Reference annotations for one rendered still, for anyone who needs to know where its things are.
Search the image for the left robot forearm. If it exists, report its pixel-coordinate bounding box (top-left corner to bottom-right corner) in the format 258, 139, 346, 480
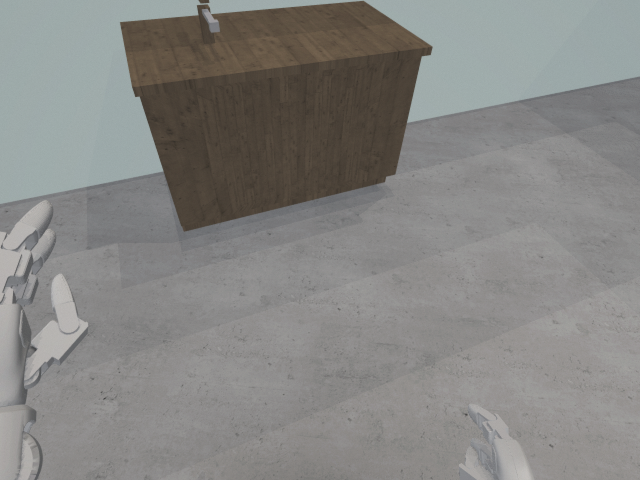
0, 405, 43, 480

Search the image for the tap lever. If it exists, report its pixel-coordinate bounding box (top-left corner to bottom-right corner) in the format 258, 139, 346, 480
202, 9, 220, 33

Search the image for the left robot hand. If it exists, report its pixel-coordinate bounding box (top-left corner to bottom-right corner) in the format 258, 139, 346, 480
0, 200, 88, 407

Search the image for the counter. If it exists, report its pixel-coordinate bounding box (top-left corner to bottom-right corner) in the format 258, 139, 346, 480
120, 0, 433, 232

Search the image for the right robot hand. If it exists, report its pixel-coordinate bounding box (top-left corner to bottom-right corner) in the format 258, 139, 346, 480
459, 404, 535, 480

